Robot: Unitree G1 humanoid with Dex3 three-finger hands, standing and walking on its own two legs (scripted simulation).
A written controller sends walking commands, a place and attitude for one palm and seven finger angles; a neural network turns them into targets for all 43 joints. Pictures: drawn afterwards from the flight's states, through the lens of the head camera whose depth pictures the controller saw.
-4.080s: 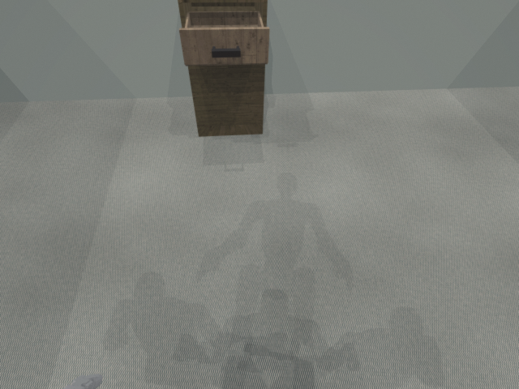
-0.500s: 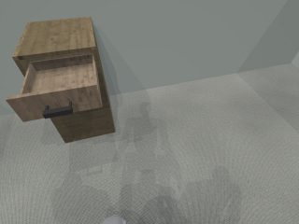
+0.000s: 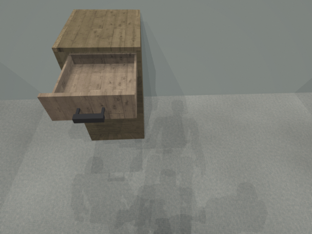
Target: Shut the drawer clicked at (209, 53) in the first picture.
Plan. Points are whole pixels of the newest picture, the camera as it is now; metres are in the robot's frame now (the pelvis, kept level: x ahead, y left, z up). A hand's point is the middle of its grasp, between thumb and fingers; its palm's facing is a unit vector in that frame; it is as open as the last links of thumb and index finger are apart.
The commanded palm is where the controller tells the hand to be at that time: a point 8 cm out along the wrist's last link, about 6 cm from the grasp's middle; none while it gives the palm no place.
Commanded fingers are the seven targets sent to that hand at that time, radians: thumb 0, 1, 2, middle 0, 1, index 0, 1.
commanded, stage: turn to face it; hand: left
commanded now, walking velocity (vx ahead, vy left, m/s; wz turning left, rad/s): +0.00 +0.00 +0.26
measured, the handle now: (89, 114) +0.53 +0.30 -0.09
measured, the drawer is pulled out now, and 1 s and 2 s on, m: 0.30 0.30 0.30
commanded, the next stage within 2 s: take the last steps up to it in 0.10 s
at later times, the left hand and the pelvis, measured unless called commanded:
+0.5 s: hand out of the picture -0.03 +0.16 -0.16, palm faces +0.26 -0.94 -0.22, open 7.3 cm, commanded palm none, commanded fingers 0.00 0.90 0.90 -0.20 -0.30 -0.20 -0.30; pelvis +0.01 -0.02 +0.01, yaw +10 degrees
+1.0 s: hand (102, 213) +0.20 +0.18 -0.17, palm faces +0.20 -0.96 -0.21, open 7.4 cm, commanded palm none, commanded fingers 0.00 0.90 0.90 -0.20 -0.30 -0.20 -0.30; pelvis +0.15 -0.01 -0.01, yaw +10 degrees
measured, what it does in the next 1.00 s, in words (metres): walks ahead: right foot, then left foot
